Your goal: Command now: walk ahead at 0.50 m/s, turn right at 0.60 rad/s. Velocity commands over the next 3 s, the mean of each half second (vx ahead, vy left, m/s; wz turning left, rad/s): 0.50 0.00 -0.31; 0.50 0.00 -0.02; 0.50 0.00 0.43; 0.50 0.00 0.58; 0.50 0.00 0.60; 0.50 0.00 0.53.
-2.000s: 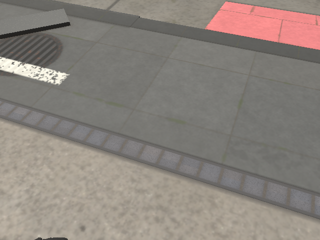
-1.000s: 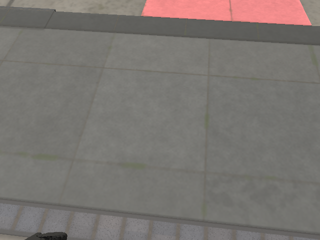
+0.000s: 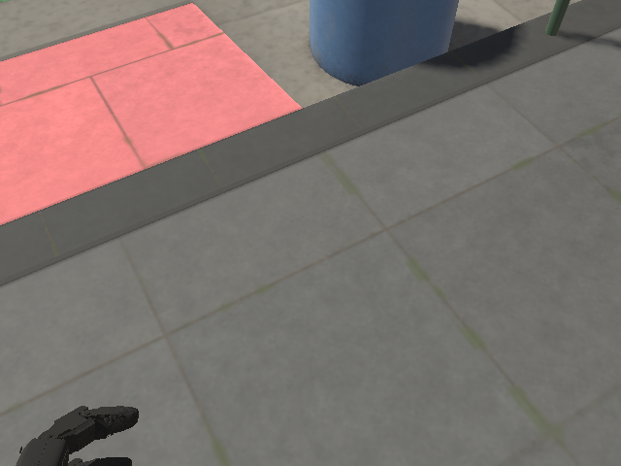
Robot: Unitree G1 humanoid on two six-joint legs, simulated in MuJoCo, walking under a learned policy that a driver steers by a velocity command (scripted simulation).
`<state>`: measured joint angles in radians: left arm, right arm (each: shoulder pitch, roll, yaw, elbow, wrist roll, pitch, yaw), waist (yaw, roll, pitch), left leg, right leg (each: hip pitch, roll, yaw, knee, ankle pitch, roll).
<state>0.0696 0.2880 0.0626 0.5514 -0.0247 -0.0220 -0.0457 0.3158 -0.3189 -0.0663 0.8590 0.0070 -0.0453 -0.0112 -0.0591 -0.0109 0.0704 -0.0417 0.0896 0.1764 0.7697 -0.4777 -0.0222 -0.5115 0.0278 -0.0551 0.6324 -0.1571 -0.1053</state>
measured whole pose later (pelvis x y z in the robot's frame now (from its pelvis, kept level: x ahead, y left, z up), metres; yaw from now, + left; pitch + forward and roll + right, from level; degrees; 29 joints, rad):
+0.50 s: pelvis +0.29 +0.03 +0.01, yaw -8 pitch +2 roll +0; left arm 0.38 0.31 0.06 0.77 -0.01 -0.04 0.00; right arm 0.07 -0.28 -0.03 0.71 0.00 -0.11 0.04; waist 0.06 0.00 0.02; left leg -0.48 0.00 0.02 0.55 -0.12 0.04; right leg -0.07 0.04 0.11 0.64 -0.49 -0.03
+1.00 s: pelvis +0.55 -0.01 +0.02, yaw -7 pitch +3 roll +1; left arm 0.03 0.25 0.03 0.64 -0.01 -0.09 -0.04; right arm 0.41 -0.30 -0.05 0.87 0.02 -0.04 0.00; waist -0.10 -0.02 0.02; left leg 0.05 -0.03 0.00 0.30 -0.39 0.02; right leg -0.50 -0.03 0.01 0.48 -0.03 -0.04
